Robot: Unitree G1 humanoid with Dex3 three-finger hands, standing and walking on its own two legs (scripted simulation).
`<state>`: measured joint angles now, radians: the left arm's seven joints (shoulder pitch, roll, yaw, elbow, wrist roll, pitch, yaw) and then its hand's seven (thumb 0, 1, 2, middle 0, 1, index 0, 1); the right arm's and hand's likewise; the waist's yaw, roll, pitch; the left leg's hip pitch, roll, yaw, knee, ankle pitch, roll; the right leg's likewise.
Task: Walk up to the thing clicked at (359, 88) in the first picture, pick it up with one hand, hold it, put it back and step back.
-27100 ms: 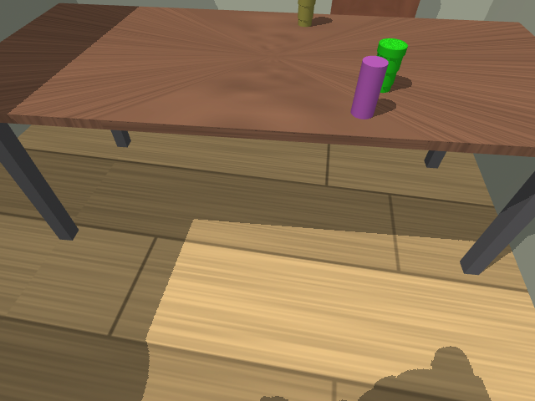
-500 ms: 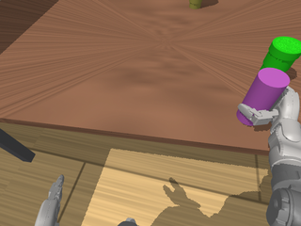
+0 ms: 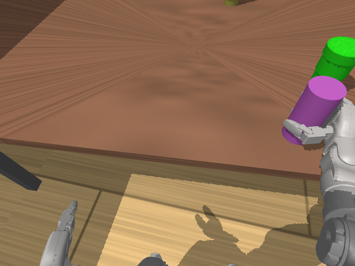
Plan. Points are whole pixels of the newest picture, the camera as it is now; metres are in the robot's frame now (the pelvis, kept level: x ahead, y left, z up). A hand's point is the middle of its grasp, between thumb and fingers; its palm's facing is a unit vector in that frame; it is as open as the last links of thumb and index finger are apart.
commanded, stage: open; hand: right
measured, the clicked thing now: (309, 113) +0.46 -0.22 +0.09
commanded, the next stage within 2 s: withdraw in 0.36 s
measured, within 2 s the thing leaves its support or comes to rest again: neither
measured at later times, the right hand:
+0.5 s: hand (309, 113) +0.47 -0.23 +0.08, palm faces +0.19 +0.98 +0.02, open 15.9 cm
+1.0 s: hand out of the picture +0.47 -0.28 +0.20, palm faces +0.22 +0.97 -0.06, open 17.6 cm
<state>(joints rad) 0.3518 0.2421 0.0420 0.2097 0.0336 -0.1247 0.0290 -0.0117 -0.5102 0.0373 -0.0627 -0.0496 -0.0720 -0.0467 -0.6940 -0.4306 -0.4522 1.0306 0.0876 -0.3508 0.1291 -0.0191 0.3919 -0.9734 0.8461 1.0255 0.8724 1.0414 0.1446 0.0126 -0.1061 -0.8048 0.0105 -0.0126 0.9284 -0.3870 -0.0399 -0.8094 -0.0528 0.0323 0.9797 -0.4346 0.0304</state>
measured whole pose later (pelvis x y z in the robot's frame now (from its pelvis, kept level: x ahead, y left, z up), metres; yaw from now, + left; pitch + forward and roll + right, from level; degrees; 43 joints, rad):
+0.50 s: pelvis +0.00 +0.00 +0.00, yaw +0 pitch +16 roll +2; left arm 0.38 0.24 0.05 0.17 0.03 -0.10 0.02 -0.01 -0.53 0.05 -0.06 -0.05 -0.06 -0.05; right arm -0.71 -0.43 -0.45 1.01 0.09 -0.33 0.13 -0.01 0.57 -0.12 0.39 0.27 0.40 0.27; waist 0.14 0.01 -0.11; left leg -0.83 0.01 -0.02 0.95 -0.39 -0.04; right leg -0.83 -0.05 0.03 1.00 -0.44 0.03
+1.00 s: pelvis +0.02 +0.00 +0.03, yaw +0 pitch +10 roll +1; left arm 0.34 0.26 0.02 0.31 -0.03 -0.07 0.05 -0.01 -0.50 0.03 -0.05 -0.04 -0.06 -0.04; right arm -0.77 -0.59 -0.46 0.96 0.11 -0.09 0.24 -0.01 0.58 -0.03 0.05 0.05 0.06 0.06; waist 0.07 -0.03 -0.12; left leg -0.59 0.03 -0.02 0.77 -0.36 -0.05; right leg -0.59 -0.04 0.02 0.81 -0.40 0.02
